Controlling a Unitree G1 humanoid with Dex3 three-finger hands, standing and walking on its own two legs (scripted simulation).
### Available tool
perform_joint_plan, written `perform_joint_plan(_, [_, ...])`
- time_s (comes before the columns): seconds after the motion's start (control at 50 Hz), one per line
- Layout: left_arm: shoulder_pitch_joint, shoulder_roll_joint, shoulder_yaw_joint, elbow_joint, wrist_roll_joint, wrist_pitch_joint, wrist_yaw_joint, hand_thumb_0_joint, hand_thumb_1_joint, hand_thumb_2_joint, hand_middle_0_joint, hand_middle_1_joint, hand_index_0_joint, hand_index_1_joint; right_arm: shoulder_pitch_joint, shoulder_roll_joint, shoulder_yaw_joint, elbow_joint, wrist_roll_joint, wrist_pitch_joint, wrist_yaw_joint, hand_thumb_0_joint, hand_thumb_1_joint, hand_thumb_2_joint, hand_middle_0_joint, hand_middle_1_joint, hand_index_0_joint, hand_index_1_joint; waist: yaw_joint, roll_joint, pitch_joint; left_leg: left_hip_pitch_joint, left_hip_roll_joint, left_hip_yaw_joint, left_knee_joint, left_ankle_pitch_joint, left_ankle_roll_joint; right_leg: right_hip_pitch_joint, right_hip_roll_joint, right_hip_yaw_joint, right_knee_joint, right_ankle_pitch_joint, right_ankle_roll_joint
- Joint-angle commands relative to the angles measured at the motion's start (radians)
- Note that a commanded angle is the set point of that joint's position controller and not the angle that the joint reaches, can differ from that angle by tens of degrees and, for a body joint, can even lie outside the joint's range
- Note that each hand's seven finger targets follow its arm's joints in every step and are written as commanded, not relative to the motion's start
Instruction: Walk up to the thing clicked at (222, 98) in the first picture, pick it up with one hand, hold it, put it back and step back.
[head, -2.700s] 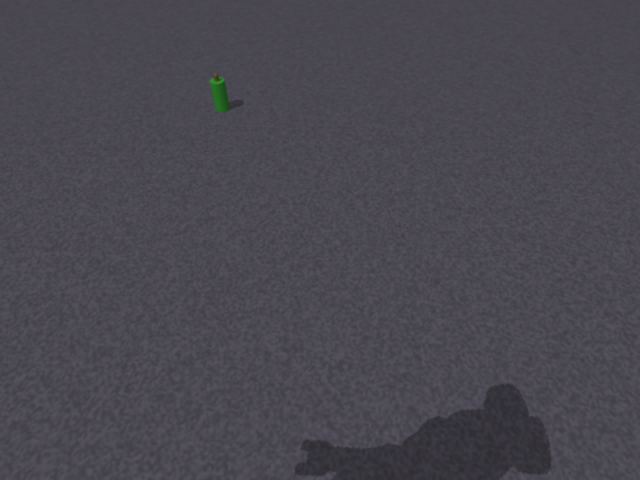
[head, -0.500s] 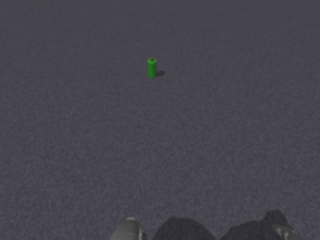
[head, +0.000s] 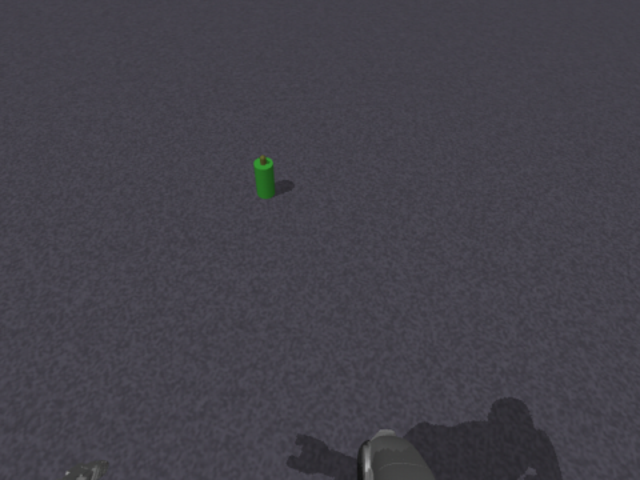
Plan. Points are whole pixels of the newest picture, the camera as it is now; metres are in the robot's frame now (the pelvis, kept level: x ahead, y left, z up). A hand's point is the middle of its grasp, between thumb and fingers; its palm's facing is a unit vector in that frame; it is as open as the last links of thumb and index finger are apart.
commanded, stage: walk up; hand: left
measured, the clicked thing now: (264, 175) +1.33 +0.17 -0.67
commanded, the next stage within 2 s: none
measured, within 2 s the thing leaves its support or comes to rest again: neither
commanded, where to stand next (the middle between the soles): +0.99 -0.04 m, yaw +2 degrees
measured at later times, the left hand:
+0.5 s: hand (150, 377) +0.28 +0.26 -0.14, palm faces +0.00 -0.93 -0.36, open 7.4 cm
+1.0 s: hand (194, 236) +0.57 +0.24 -0.14, palm faces -0.04 -0.92 -0.40, open 7.4 cm
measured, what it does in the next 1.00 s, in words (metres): walks ahead: right foot, then left foot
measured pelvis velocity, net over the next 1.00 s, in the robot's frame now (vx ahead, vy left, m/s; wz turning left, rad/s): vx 0.47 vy -0.05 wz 0.00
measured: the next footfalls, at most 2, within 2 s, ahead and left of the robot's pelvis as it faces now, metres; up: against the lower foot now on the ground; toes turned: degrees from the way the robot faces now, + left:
right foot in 0.10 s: +0.24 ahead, -0.14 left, +0.00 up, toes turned -4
left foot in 0.54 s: +0.42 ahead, +0.12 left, +0.00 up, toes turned +7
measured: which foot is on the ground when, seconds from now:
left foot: down 0.00-0.12, up 0.14-0.52, down 0.54-1.00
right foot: up 0.00-0.08, down 0.10-0.58, up 0.60-0.96, down 0.98-1.00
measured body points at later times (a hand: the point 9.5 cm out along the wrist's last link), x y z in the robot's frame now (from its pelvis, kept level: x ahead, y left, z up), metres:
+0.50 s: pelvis +0.25 -0.02 -0.01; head +0.26 -0.02 +0.44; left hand +0.28 +0.30 -0.12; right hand +0.34 -0.35 -0.11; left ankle +0.38 +0.12 -0.72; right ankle +0.20 -0.14 -0.74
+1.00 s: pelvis +0.47 -0.05 -0.02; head +0.48 -0.06 +0.43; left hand +0.57 +0.28 -0.12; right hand +0.51 -0.38 -0.14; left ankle +0.39 +0.11 -0.73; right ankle +0.58 -0.17 -0.74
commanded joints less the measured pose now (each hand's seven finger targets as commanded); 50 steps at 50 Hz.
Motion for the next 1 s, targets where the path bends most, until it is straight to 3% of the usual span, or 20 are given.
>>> perform_joint_plan(0.0, [-0.120,0.133,0.050,-0.100,-0.011,-0.035,0.004,0.000,0.900,0.900,-0.200,-0.300,-0.200,-0.300,-0.036,-0.295,-0.087,-0.088,-0.003,-0.021,-0.023,0.000,-0.900,-0.900,0.200,0.300,0.200,0.300,-0.005,0.151,-0.028,-0.070,0.240,-0.127,-0.105,0.326,0.148,0.149,0.037,-0.049,-0.097,0.053,-0.023])
perform_joint_plan(0.04, [-0.064,0.147,0.061,-0.077,-0.010,-0.038,0.011,0.000,0.900,0.900,-0.200,-0.300,-0.200,-0.300,-0.045,-0.296,-0.087,-0.095,-0.005,-0.014,-0.034,0.000,-0.900,-0.900,0.200,0.300,0.200,0.300,0.036,0.122,-0.048,-0.081,0.246,-0.131,0.019,0.387,0.133,0.267,0.063,-0.060,-0.127,-0.012,-0.035])
perform_joint_plan(0.08, [0.154,0.231,0.101,-0.026,-0.006,-0.053,0.033,0.000,0.900,0.900,-0.200,-0.300,-0.200,-0.300,0.013,-0.221,-0.054,-0.097,-0.015,-0.014,-0.033,0.000,-0.900,-0.900,0.200,0.300,0.200,0.300,0.139,-0.069,-0.192,-0.250,0.134,-0.049,0.468,0.356,0.080,0.628,0.038,0.025,-0.187,-0.168,-0.075])
perform_joint_plan(0.1, [0.235,0.340,0.129,-0.025,-0.005,-0.059,0.047,0.000,0.900,0.900,-0.200,-0.300,-0.200,-0.300,0.070,-0.164,-0.035,-0.118,0.007,-0.018,-0.029,0.000,-0.900,-0.900,0.200,0.300,0.200,0.300,0.151,-0.285,-0.272,-0.524,-0.012,-0.008,0.755,0.014,0.026,0.840,-0.246,0.510,-0.312,-0.294,-0.183])
perform_joint_plan(0.12, [0.221,0.350,0.128,-0.031,-0.024,-0.055,0.050,0.000,0.900,0.900,-0.200,-0.300,-0.200,-0.300,0.007,-0.249,-0.052,-0.101,0.006,-0.011,-0.037,0.000,-0.900,-0.900,0.200,0.300,0.200,0.300,0.167,-0.206,-0.223,-0.639,-0.003,-0.121,0.833,-0.192,0.026,0.797,-0.325,0.701,-0.403,-0.331,-0.277])
perform_joint_plan(0.14, [0.156,0.310,0.113,-0.050,-0.036,-0.053,0.057,0.000,0.900,0.900,-0.200,-0.300,-0.200,-0.300,-0.018,-0.262,-0.059,-0.072,0.004,-0.004,-0.041,0.000,-0.900,-0.900,0.200,0.300,0.200,0.300,0.130,-0.059,-0.147,-0.601,0.053,-0.212,0.878,-0.129,0.019,0.660,-0.297,0.578,-0.397,-0.259,-0.254])
perform_joint_plan(0.22, [0.043,0.208,0.082,-0.082,-0.027,-0.066,0.064,0.000,0.900,0.900,-0.200,-0.300,-0.200,-0.300,0.032,-0.223,-0.053,-0.028,0.001,0.009,-0.017,0.000,-0.900,-0.900,0.200,0.300,0.200,0.300,0.040,-0.083,-0.049,-0.493,0.093,-0.193,0.707,0.021,0.015,0.401,-0.132,0.195,-0.398,-0.015,-0.188])
perform_joint_plan(0.32, [0.029,0.231,0.087,-0.127,-0.007,-0.079,0.054,0.000,0.900,0.900,-0.200,-0.300,-0.200,-0.300,-0.063,-0.207,-0.065,-0.058,-0.021,0.024,0.015,0.000,-0.900,-0.900,0.200,0.300,0.200,0.300,0.050,-0.071,0.009,-0.489,0.118,-0.139,0.439,0.082,-0.031,0.289,-0.132,0.124,-0.488,-0.286,-0.214])
perform_joint_plan(0.44, [0.075,0.241,0.084,-0.122,-0.010,-0.072,0.045,0.000,0.900,0.900,-0.200,-0.300,-0.200,-0.300,-0.157,-0.186,-0.069,-0.074,-0.021,0.001,0.022,0.000,-0.900,-0.900,0.200,0.300,0.200,0.300,0.075,-0.051,-0.007,-0.337,0.089,-0.099,0.203,0.220,-0.022,0.281,-0.114,0.078,-0.411,-0.290,-0.185])
perform_joint_plan(0.5, [0.051,0.229,0.070,-0.132,-0.004,-0.063,0.049,0.000,0.900,0.900,-0.200,-0.300,-0.200,-0.300,-0.038,-0.223,-0.085,-0.036,-0.025,-0.011,0.010,0.000,-0.900,-0.900,0.200,0.300,0.200,0.300,-0.015,0.042,-0.047,-0.099,0.032,-0.062,0.155,0.118,0.012,0.206,-0.088,0.035,-0.200,-0.120,-0.150])
perform_joint_plan(0.52, [0.080,0.186,0.054,-0.133,-0.004,-0.062,0.053,0.000,0.900,0.900,-0.200,-0.300,-0.200,-0.300,0.093,-0.266,-0.100,-0.002,-0.031,-0.018,-0.004,0.000,-0.900,-0.900,0.200,0.300,0.200,0.300,-0.075,0.171,-0.122,0.071,0.043,-0.111,0.103,0.035,0.047,0.155,-0.028,-0.021,0.067,0.031,-0.117])
perform_joint_plan(0.54, [0.138,0.098,0.026,-0.145,-0.026,-0.059,0.057,0.000,0.900,0.900,-0.200,-0.300,-0.200,-0.300,0.165,-0.363,-0.124,-0.010,-0.050,-0.025,-0.019,0.000,-0.900,-0.900,0.200,0.300,0.200,0.300,-0.087,0.424,-0.190,0.210,0.305,-0.525,-0.029,-0.108,0.128,-0.054,0.088,-0.089,0.405,-0.179,-0.042])
perform_joint_plan(0.56, [0.139,0.178,0.052,-0.124,-0.027,-0.050,0.072,0.000,0.900,0.900,-0.200,-0.300,-0.200,-0.300,0.138,-0.394,-0.130,-0.037,-0.014,-0.023,-0.020,0.000,-0.900,-0.900,0.200,0.300,0.200,0.300,-0.082,0.319,-0.178,0.201,0.437,-0.824,-0.155,-0.169,0.229,-0.155,0.146,0.022,0.497,-0.439,-0.040])
perform_joint_plan(0.6, [0.103,0.220,0.048,-0.096,-0.020,-0.048,0.077,0.000,0.900,0.900,-0.200,-0.300,-0.200,-0.300,0.050,-0.330,-0.106,-0.060,0.007,-0.017,-0.029,0.000,-0.900,-0.900,0.200,0.300,0.200,0.300,-0.032,0.121,-0.099,0.083,0.380,-0.588,-0.112,0.037,0.215,-0.140,0.066,0.126,0.535,-0.326,-0.033])
perform_joint_plan(0.66, [0.166,0.198,0.049,-0.047,-0.025,-0.038,0.060,0.000,0.900,0.900,-0.200,-0.300,-0.200,-0.300,-0.034,-0.268,-0.077,-0.077,0.008,-0.024,-0.031,0.000,-0.900,-0.900,0.200,0.300,0.200,0.300,0.028,0.192,-0.041,-0.090,0.271,-0.302,-0.115,0.185,0.163,-0.026,0.011,0.085,0.393,-0.239,-0.011])
perform_joint_plan(0.74, [0.091,0.169,0.051,-0.067,-0.009,-0.028,0.034,0.000,0.900,0.900,-0.200,-0.300,-0.200,-0.300,-0.036,-0.287,-0.083,-0.097,-0.005,-0.027,-0.026,0.000,-0.900,-0.900,0.200,0.300,0.200,0.300,0.005,0.208,-0.002,-0.128,0.276,-0.246,-0.155,0.143,0.220,-0.018,-0.014,0.022,0.204,-0.195,0.024])
perform_joint_plan(0.86, [0.013,0.149,0.064,-0.071,-0.008,-0.036,0.017,0.000,0.900,0.900,-0.200,-0.300,-0.200,-0.300,-0.079,-0.293,-0.081,-0.108,-0.003,-0.019,-0.022,0.000,-0.900,-0.900,0.200,0.300,0.200,0.300,0.024,0.201,0.002,-0.223,0.235,-0.171,-0.099,0.078,0.173,0.178,0.014,-0.029,-0.021,-0.032,0.002])
perform_joint_plan(0.94, [0.193,0.211,0.098,-0.014,-0.001,-0.056,0.036,0.000,0.900,0.900,-0.200,-0.300,-0.200,-0.300,-0.059,-0.233,-0.056,-0.113,-0.010,-0.003,-0.027,0.000,-0.900,-0.900,0.200,0.300,0.200,0.300,0.124,-0.006,-0.095,-0.351,0.155,-0.100,0.314,0.143,0.116,0.556,0.071,-0.037,-0.119,-0.147,-0.024])
perform_joint_plan(0.96, [0.290,0.292,0.124,-0.009,0.005,-0.068,0.053,0.000,0.900,0.900,-0.200,-0.300,-0.200,-0.300,-0.018,-0.156,-0.031,-0.127,-0.005,-0.004,-0.025,0.000,-0.900,-0.900,0.200,0.300,0.200,0.300,0.164,-0.252,-0.141,-0.482,0.055,-0.030,0.644,0.057,0.066,0.653,-0.101,0.227,-0.271,-0.360,-0.079])
perform_joint_plan(0.98, [0.295,0.363,0.126,-0.028,-0.007,-0.072,0.060,0.000,0.900,0.900,-0.200,-0.300,-0.200,-0.300,-0.033,-0.186,-0.037,-0.136,0.003,-0.001,-0.029,0.000,-0.900,-0.900,0.200,0.300,0.200,0.300,0.160,-0.286,-0.127,-0.672,-0.055,-0.088,0.780,-0.202,0.027,0.678,-0.321,0.682,-0.456,-0.386,-0.200])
